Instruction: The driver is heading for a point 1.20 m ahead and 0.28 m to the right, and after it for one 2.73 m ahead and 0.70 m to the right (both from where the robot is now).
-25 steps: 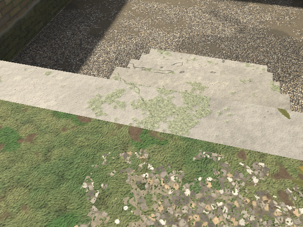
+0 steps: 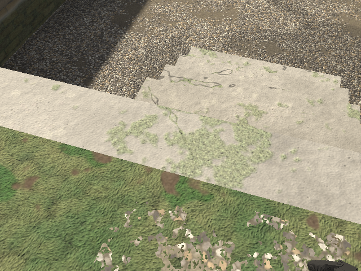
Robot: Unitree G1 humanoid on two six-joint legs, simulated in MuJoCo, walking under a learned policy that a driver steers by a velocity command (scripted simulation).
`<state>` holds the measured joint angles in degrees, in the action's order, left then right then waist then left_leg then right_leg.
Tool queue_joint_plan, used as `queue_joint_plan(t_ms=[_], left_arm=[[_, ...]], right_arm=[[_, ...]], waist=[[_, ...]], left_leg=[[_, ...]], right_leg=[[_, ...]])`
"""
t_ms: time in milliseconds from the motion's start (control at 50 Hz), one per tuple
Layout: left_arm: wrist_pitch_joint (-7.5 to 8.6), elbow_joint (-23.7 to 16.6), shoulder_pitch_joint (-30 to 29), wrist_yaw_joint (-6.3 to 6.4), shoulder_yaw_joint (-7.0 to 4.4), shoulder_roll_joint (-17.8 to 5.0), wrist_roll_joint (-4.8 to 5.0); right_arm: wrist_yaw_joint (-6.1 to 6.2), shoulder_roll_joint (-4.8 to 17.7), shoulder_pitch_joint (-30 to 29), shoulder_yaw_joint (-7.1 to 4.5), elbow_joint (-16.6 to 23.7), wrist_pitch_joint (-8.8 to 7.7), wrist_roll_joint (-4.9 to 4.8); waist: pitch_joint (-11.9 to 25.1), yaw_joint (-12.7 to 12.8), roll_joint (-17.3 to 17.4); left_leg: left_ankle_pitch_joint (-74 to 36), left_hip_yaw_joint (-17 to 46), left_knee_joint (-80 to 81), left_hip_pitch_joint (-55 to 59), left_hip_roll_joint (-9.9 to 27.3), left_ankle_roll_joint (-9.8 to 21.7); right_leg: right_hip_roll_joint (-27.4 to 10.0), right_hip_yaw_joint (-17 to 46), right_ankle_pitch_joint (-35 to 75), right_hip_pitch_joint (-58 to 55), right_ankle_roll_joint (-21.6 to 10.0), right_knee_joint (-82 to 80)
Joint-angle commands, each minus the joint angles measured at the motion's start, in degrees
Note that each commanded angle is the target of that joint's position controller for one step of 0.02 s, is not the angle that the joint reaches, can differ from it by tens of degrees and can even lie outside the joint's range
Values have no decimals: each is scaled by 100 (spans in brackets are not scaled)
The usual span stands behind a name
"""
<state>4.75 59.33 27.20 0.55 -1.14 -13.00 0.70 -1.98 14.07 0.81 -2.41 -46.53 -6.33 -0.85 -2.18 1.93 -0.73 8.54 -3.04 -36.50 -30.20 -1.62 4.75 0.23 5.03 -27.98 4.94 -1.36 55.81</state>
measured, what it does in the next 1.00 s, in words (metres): walks ahead: right foot, then left foot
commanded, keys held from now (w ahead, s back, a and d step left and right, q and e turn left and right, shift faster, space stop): w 0.36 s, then no key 0.64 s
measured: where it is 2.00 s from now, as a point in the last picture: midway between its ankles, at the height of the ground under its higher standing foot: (201, 253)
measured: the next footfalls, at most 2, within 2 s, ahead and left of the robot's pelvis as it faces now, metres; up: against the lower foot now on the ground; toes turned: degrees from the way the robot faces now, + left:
right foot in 0.48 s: +0.44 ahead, -0.16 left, +0.00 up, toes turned -2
left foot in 0.84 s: +0.43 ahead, +0.08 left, +0.00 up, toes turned +1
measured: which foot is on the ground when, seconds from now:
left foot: down 0.00-0.48, up 0.50-0.82, down 0.84-1.00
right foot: up 0.00-0.46, down 0.48-1.00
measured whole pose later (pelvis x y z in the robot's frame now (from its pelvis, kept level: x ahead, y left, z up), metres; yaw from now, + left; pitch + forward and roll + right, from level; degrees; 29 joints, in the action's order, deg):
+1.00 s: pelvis +0.38 -0.06 +0.03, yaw +1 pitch +0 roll -1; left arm 1.7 55.9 10.7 1.2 -1.7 -11.9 -0.7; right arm 2.2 12.2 12.0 -3.0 -59.0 -0.4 0.2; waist -0.3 0.1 -0.7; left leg 14.4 1.0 -29.2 -15.0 2.9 -1.9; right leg 1.8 -4.2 -11.9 14.2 -2.4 25.9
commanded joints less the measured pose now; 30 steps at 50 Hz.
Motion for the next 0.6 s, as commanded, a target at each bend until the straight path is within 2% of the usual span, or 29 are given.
queue_joint_plan(t_ms=[20,40,60,80,100,120,180,280,360,400,420,440,460,480,500,520,540,560,580,600], left_arm=[[329,-708,-375,-66,-98,-671,208],[294,-743,-581,-12,-151,-688,141],[199,-722,-441,25,-187,-602,91],[100,-685,-271,44,-186,-467,76],[28,-668,-197,60,-182,-363,62],[-15,-718,-284,76,-198,-373,38],[-19,-1018,-1060,105,-254,-503,-54],[78,-1308,-2152,3,-226,-393,-14],[113,-1522,-2749,-131,-184,-397,50],[159,-1605,-2797,-194,-198,-470,12],[186,-1591,-2627,-210,-230,-552,-12],[213,-1500,-2240,-212,-291,-672,-42],[241,-1257,-1494,-195,-404,-895,-90],[256,-1080,-659,-167,-510,-1335,-190],[172,-1013,-370,-158,-540,-1688,-232],[115,-965,-85,-195,-470,-1344,-131],[102,-1057,-557,-198,-397,-1107,-87],[94,-1170,-1131,-178,-324,-922,-88],[97,-1215,-1516,-172,-245,-715,-106],[110,-1191,-1714,-167,-203,-576,-162]], right_arm=[[3,709,1342,-179,-244,-12,8],[-24,594,966,-137,-201,-41,67],[-38,488,775,-100,-221,-68,138],[-56,419,736,-83,-286,-71,142],[-55,414,836,-82,-370,-87,123],[-34,466,950,-90,-447,-99,108],[103,751,1310,-151,-590,-99,105],[235,895,1823,-168,-711,1,16],[246,953,2237,-191,-881,100,-39],[264,942,2242,-201,-922,189,-16],[275,972,2204,-213,-930,236,-5],[286,1004,2080,-219,-909,281,-4],[290,908,2037,-180,-876,311,13],[297,694,2106,-82,-741,295,111],[244,-23,2998,128,-845,206,221],[218,343,3233,59,-1037,128,47],[224,780,2655,-61,-914,119,-103],[268,765,2132,-62,-773,158,-100],[321,713,1845,-88,-747,231,-24],[352,618,1853,-101,-733,320,26]], waist=[[785,-604,491],[485,-387,165],[390,-125,299],[340,11,480],[254,63,518],[130,81,505],[-114,-53,335],[-167,-413,287],[-286,-630,316],[-289,-570,351],[-155,-457,442],[107,-219,510],[587,109,440],[1433,339,-37],[2177,-6,-1618],[2869,181,-1387],[2133,164,-837],[1563,41,-403],[1156,-89,-100],[1020,-288,-201]], left_leg=[[1343,3463,2328,3289,2000,1042],[708,2761,2471,2383,1777,914],[417,2214,2636,1802,1520,818],[375,1924,2793,1480,1393,823],[263,1683,2922,1245,1325,886],[202,1496,3046,1102,1288,941],[67,1349,3240,1301,1351,1036],[-243,884,3196,1893,1227,780],[-238,836,2901,2572,1431,713],[-963,829,2453,2897,1508,581],[-1571,841,2145,3030,1522,484],[-2422,750,1631,3094,1413,347],[-3097,571,734,3015,1078,171],[-1941,293,-693,2184,694,-113],[2265,121,-2832,96,-235,-548],[3015,1093,-3782,-191,-279,-578],[2712,1094,-3982,-515,20,-532],[2277,856,-3710,-573,315,-544],[1970,785,-3332,-391,531,-584],[1697,814,-2905,80,710,-584]], right_leg=[[-373,170,662,3493,-275,2440],[-618,59,1047,3166,-277,2071],[-820,85,1247,2736,-276,1766],[-875,62,1277,2490,-249,1553],[-895,-21,1257,2410,-207,1391],[-920,-81,1365,2490,-150,1195],[-1027,-119,2211,3237,54,303],[-768,-387,3417,3273,165,-1558],[-621,-450,3203,3247,139,-2274],[-492,-470,2854,3088,1,-2589],[-396,-506,2714,2794,-74,-2710],[-235,-619,2746,2228,-176,-2882],[-69,-771,3187,1237,-319,-3062],[-898,-50,5199,-355,-636,-2688],[-2387,1860,7003,-2446,-1605,-2523],[-2550,2687,6249,-2502,-1888,-2948],[-2277,1967,5845,-1803,-1623,-3092],[-1996,1371,5664,-1060,-1407,-3250],[-1781,964,5630,-329,-1313,-3458],[-1618,682,5575,243,-1220,-3623]])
